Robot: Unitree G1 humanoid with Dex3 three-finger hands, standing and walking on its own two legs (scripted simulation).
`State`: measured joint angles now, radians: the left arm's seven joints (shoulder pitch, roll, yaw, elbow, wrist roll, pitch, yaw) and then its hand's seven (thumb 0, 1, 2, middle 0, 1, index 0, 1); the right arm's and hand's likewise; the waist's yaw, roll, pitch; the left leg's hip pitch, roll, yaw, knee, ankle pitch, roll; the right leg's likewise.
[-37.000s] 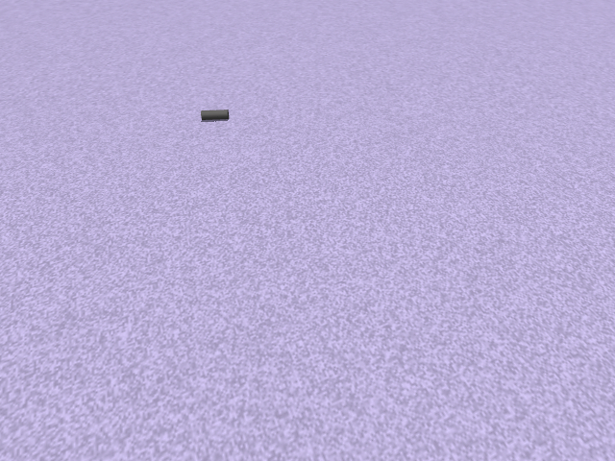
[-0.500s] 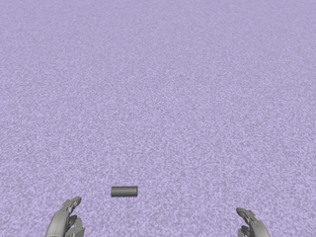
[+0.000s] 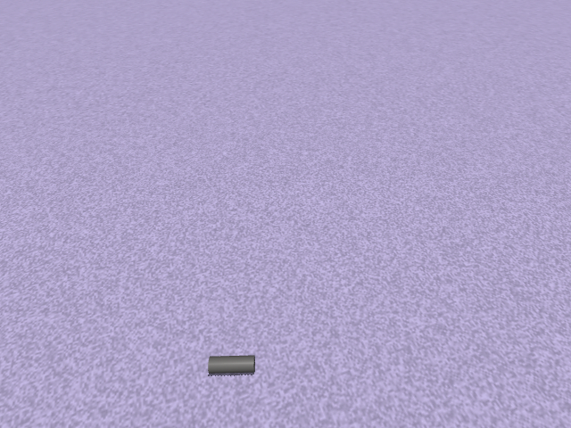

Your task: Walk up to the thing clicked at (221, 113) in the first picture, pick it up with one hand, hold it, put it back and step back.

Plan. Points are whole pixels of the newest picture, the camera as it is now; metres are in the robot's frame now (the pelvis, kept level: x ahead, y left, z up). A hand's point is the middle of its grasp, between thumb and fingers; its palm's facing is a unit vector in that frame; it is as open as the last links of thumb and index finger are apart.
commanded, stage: stand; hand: left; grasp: from above
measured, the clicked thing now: (232, 364) +0.48 +0.20 -0.75
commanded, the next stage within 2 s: step back in 1.90 s
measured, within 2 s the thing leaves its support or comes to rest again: neither
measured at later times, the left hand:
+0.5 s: hand out of the picture +0.04 +0.23 -0.16, palm faces +0.02 -0.94 -0.33, open 7.4 cm
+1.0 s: hand out of the picture +0.08 +0.22 -0.15, palm faces +0.01 -0.94 -0.33, open 7.4 cm
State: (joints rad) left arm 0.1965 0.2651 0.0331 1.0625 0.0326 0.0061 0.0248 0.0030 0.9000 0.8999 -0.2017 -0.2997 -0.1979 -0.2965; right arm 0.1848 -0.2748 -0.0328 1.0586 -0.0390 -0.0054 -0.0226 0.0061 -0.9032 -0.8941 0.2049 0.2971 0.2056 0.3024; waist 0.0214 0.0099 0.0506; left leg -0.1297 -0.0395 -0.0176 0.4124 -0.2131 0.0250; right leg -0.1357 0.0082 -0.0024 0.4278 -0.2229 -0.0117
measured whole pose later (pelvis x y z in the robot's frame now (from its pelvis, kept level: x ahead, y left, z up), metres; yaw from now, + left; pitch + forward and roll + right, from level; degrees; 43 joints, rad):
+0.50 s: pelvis +0.00 -0.01 +0.01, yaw +0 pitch -4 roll +0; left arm 0.15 0.29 0.03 1.18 0.03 -0.01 0.02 0.00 0.90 0.90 -0.20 -0.30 -0.20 -0.30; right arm 0.15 -0.31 -0.02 1.14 -0.03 0.00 -0.02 0.00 -0.90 -0.89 0.20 0.30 0.21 0.30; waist 0.01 0.02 0.06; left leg -0.10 -0.02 -0.03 0.33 -0.17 0.01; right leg -0.10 0.02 -0.01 0.34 -0.17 -0.03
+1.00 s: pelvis +0.01 -0.02 +0.01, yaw +0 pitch -3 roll +0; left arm 0.10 0.30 0.03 1.18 0.02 -0.01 0.01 0.00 0.90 0.90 -0.20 -0.30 -0.20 -0.30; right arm 0.13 -0.33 -0.01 1.15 -0.02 -0.01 -0.02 0.00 -0.90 -0.89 0.20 0.30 0.21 0.30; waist 0.00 0.02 0.05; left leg -0.08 0.00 -0.03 0.31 -0.18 -0.01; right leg -0.08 0.04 -0.01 0.31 -0.18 -0.04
